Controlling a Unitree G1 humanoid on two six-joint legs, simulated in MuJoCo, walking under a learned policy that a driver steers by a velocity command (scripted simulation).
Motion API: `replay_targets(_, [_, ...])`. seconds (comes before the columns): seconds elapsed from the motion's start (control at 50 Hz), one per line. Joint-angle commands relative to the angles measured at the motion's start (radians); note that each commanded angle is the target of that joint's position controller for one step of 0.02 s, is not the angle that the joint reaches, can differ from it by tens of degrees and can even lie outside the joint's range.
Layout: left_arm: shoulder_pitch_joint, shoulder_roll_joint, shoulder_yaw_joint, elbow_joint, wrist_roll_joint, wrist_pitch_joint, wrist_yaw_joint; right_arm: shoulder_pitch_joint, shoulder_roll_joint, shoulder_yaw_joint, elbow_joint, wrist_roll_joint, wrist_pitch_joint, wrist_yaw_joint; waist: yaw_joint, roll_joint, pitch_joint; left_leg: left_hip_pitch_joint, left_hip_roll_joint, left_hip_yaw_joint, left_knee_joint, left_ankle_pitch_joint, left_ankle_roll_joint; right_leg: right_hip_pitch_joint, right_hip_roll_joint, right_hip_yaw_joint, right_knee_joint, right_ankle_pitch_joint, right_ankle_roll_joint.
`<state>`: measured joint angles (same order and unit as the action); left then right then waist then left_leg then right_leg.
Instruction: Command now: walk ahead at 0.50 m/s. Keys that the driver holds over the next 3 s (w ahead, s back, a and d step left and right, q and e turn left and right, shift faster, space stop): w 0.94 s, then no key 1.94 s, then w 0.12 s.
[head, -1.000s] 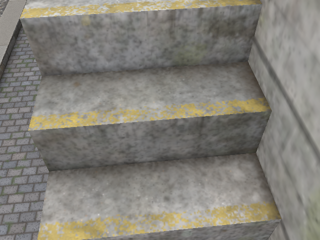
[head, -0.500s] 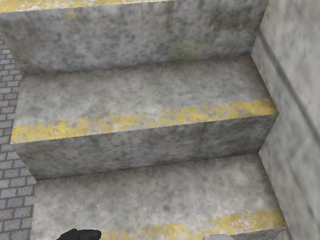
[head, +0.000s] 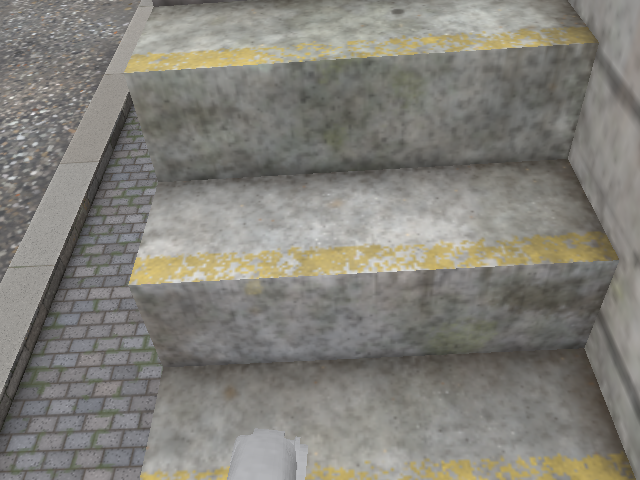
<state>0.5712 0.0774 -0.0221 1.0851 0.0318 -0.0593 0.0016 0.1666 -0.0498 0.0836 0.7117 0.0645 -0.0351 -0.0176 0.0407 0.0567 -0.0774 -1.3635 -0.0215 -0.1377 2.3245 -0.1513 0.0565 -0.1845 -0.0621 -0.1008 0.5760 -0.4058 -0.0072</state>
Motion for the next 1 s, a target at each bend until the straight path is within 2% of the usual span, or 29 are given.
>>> replay_targets(0.02, [-0.017, 0.139, 0.024, -0.077, -0.026, -0.006, 0.041, -0.224, -0.024, 0.008, -0.184, -0.004, -0.016, -0.007, -0.017, -0.189, 0.196, -0.135, 0.082, 0.079, -0.201, 0.011, -0.058, -0.12, -0.212, 0.189, -0.406, 0.05, -0.186])
replay_targets(0.06, [-0.027, 0.233, 0.059, -0.095, -0.062, 0.007, 0.073, -0.34, 0.001, 0.037, -0.252, -0.038, -0.012, 0.002, -0.002, -0.244, 0.16, 0.105, 0.175, 0.217, -0.57, -0.095, -0.046, -0.137, -0.238, 0.152, -0.631, 0.191, -0.209])
replay_targets(0.08, [-0.017, 0.218, 0.06, -0.082, -0.078, 0.025, 0.076, -0.375, 0.014, 0.042, -0.249, -0.035, -0.008, 0.012, 0.016, -0.234, 0.116, 0.355, 0.164, 0.268, -0.726, -0.156, -0.023, -0.154, -0.234, 0.102, -0.675, 0.347, -0.213])
replay_targets(0.12, [0.077, 0.27, 0.047, -0.016, -0.09, 0.005, 0.05, -0.273, -0.03, 0.01, -0.252, -0.003, -0.021, 0.027, -0.065, -0.363, -0.03, 0.79, -0.007, 0.431, -0.858, -0.363, 0.069, -0.062, -0.235, -0.01, -0.501, 1.652, -0.235])
replay_targets(0.14, [0.036, 0.365, 0.072, -0.031, -0.087, -0.02, 0.032, -0.079, -0.129, -0.039, -0.226, -0.024, -0.037, 0.031, -0.193, -0.352, -0.115, 0.914, -0.04, 0.372, -1.06, -0.35, 0.112, 0.086, -0.256, -0.002, -0.354, 1.906, -0.232])
replay_targets(0.16, [-0.047, 0.443, 0.093, -0.049, -0.059, -0.034, 0.022, 0.098, -0.221, -0.086, -0.162, -0.049, -0.026, 0.03, -0.3, -0.327, -0.217, 1.057, -0.025, 0.249, -1.27, -0.295, 0.121, 0.167, -0.26, 0.034, -0.192, 1.817, -0.221])
replay_targets(0.18, [-0.062, 0.352, 0.081, -0.083, -0.064, -0.043, 0.009, 0.247, -0.287, -0.119, -0.127, -0.084, -0.002, 0.016, -0.308, -0.183, -0.275, 1.283, 0.079, -0.208, -1.423, -0.435, 0.228, -0.133, -0.184, 0.112, 0.083, 1.566, -0.184])
replay_targets(0.2, [-0.121, 0.263, 0.076, -0.106, -0.079, -0.059, -0.026, 0.504, -0.407, -0.165, 0.01, -0.112, 0.018, -0.007, -0.325, 0.201, -0.366, 1.46, 0.265, -0.851, -1.929, -0.87, 0.314, -0.388, 0.014, 0.187, 0.392, 0.696, -0.178])
replay_targets(0.22, [-0.274, 0.245, 0.092, -0.153, -0.052, -0.074, -0.051, 0.537, -0.396, -0.154, 0.074, -0.106, 0.01, -0.038, -0.282, 0.171, -0.317, 1.364, 0.348, -1.127, -2.169, -1.114, 0.216, -0.476, 0.15, 0.407, 0.929, 0.353, -0.146])
replay_targets(0.24, [-0.394, 0.099, 0.062, -0.254, -0.038, -0.084, -0.076, 0.435, -0.318, -0.127, 0.114, -0.068, 0.001, -0.043, -0.18, 0.125, -0.153, 1.227, 0.37, -0.99, -2.147, -0.976, 0.086, -0.629, 0.177, 0.506, 1.227, 0.32, -0.144])
replay_targets(0.26, [-0.467, 0.037, 0.031, -0.328, -0.026, -0.082, -0.095, 0.308, -0.224, -0.099, 0.139, -0.054, -0.009, -0.023, -0.098, 0.083, 0.025, 1.067, 0.349, -0.734, -2.057, -0.858, 0.062, -0.723, 0.142, 0.415, 1.353, 0.264, -0.148])
replay_targets(0.3, [-0.466, 0.038, 0.001, -0.401, -0.036, -0.061, -0.104, 0.135, -0.012, -0.037, 0.169, -0.07, -0.023, 0.016, -0.004, 0.079, 0.177, 0.862, 0.256, -0.325, -1.921, -0.614, 0.005, -0.801, 0.108, 0.341, 1.556, 0.214, -0.175])
replay_targets(0.32, [-0.37, 0.053, 0.0, -0.377, -0.052, -0.06, -0.118, 0.12, 0.011, -0.031, 0.186, -0.077, -0.033, 0.032, 0.04, 0.061, 0.151, 0.88, 0.214, -0.181, -1.906, -0.5, -0.012, -0.813, 0.113, 0.345, 1.616, 0.232, -0.189])
replay_targets(0.38, [-0.325, 0.084, -0.009, -0.35, -0.084, -0.043, -0.098, 0.138, -0.073, -0.035, 0.202, -0.117, -0.053, 0.051, 0.056, -0.034, 0.144, 0.928, 0.226, 0.0, -1.93, -0.349, -0.039, -0.951, 0.147, 0.317, 1.657, 0.362, -0.136])
replay_targets(0.42, [-0.417, 0.055, -0.024, -0.354, -0.075, -0.022, -0.061, 0.166, -0.14, -0.035, 0.212, -0.147, -0.062, 0.048, 0.015, 0.0, 0.174, 0.92, 0.282, 0.002, -2.0, -0.301, -0.014, -1.086, 0.184, 0.241, 1.916, 0.387, -0.082])
replay_targets(0.52, [-0.619, 0.1, -0.035, -0.428, -0.079, -0.013, -0.021, 0.26, -0.171, -0.02, 0.21, -0.117, -0.068, 0.039, -0.071, 0.065, 0.237, 0.97, 0.284, 0.097, -2.07, -0.33, -0.007, -1.296, 0.149, 0.152, 1.786, 0.468, -0.024])
replay_targets(0.58, [-0.859, 0.054, -0.074, -0.512, -0.073, 0.007, -0.006, 0.362, -0.199, -0.035, 0.274, -0.102, -0.067, 0.009, -0.164, 0.118, 0.226, 1.051, 0.309, 0.107, -2.211, -0.21, 0.046, -1.29, 0.083, -0.007, 1.522, 0.439, -0.018])
replay_targets(0.62, [-0.892, 0.062, -0.099, -0.565, -0.045, 0.012, -0.02, 0.331, -0.215, -0.048, 0.354, -0.042, -0.06, -0.022, -0.089, 0.155, 0.124, 0.986, 0.281, 0.256, -2.4, 0.322, 0.076, -0.789, 0.014, -0.19, 1.079, 0.36, -0.078])
replay_targets(0.64, [-0.823, 0.091, -0.091, -0.551, -0.031, 0.005, -0.031, 0.314, -0.271, -0.057, 0.364, -0.028, -0.07, -0.02, -0.035, 0.185, 0.013, 1.04, 0.282, 0.297, -2.33, 0.968, 0.111, -0.503, 0.06, -0.232, 0.923, 0.213, -0.11])
replay_targets(0.66, [-0.589, 0.126, -0.058, -0.474, -0.029, 0.008, -0.033, 0.322, -0.349, -0.066, 0.389, -0.056, -0.062, -0.026, 0.085, 0.254, -0.161, 1.233, 0.33, 0.3, -2.152, 1.734, 0.163, -0.308, 0.14, -0.226, 0.962, 0.013, -0.103])
replay_targets(0.7, [-0.308, 0.237, -0.014, -0.38, -0.028, 0.017, -0.045, 0.285, -0.448, -0.095, 0.395, -0.037, -0.052, -0.021, 0.204, 0.372, -0.203, 1.494, 0.342, 0.221, -1.807, 1.898, 0.162, -0.189, 0.147, -0.015, 0.487, -0.13, -0.105])
replay_targets(0.72, [-0.174, 0.317, 0.024, -0.302, 0.025, 0.039, -0.042, 0.284, -0.398, -0.091, 0.353, -0.062, -0.073, -0.014, 0.184, 0.186, -0.243, 1.367, 0.3, 0.152, -1.559, 1.629, 0.148, 0.002, 0.036, 0.319, 0.379, 0.158, -0.145])
replay_targets(0.74, [-0.082, 0.354, 0.048, -0.208, 0.033, 0.077, -0.033, 0.32, -0.224, -0.071, 0.33, -0.037, -0.091, 0.034, 0.082, -0.266, -0.306, 1.045, 0.079, 0.057, -1.274, 0.44, 0.1, 0.19, -0.132, 0.806, -0.058, -0.049, -0.264])
replay_targets(0.76, [-0.041, 0.33, 0.046, -0.151, 0.055, 0.091, -0.012, 0.15, -0.199, -0.093, 0.285, -0.01, -0.095, 0.056, 0.095, -0.281, -0.268, 0.882, -0.106, -0.111, -0.624, 0.088, 0.024, 0.048, -0.268, 1.131, -0.358, -0.471, -0.311])
replay_targets(0.8, [-0.214, 0.143, -0.005, -0.087, 0.016, 0.039, -0.055, -0.103, -0.087, -0.082, 0.122, -0.016, -0.109, 0.068, -0.005, -0.086, 0.144, 0.522, -0.12, -0.148, -0.178, 0.086, 0.07, -0.32, -0.26, 0.912, -0.263, -0.449, -0.267])
replay_targets(0.82, [-0.233, 0.079, -0.015, -0.033, 0.006, 0.013, -0.063, -0.062, -0.043, -0.058, 0.104, -0.037, -0.101, 0.06, -0.074, 0.005, 0.21, 0.447, -0.115, -0.17, -0.161, 0.142, 0.099, -0.369, -0.212, 0.712, -0.155, -0.239, -0.2])
replay_targets(0.86, [-0.292, 0.037, -0.025, 0.002, 0.026, -0.003, -0.067, 0.054, 0.019, -0.016, 0.105, -0.057, -0.087, 0.057, -0.159, 0.025, 0.155, 0.367, -0.122, -0.191, -0.046, 0.191, 0.127, -0.334, -0.147, 0.43, -0.073, 0.108, -0.109])
replay_targets(0.92, [-0.25, 0.07, -0.021, 0.005, 0.031, 0.011, -0.074, 0.139, -0.021, -0.013, 0.125, -0.037, -0.055, 0.04, -0.17, -0.007, 0.091, 0.185, -0.109, -0.098, 0.04, 0.102, 0.084, -0.203, -0.146, 0.248, -0.133, 0.315, -0.103])
replay_targets(1.0, [-0.193, 0.059, -0.025, -0.001, 0.005, 0.014, -0.039, -0.041, 0.003, 0.025, -0.012, -0.021, -0.04, 0.016, -0.13, -0.132, 0.094, -0.081, -0.041, -0.044, 0.063, 0.137, 0.05, -0.162, -0.135, 0.113, -0.197, 0.405, -0.09])
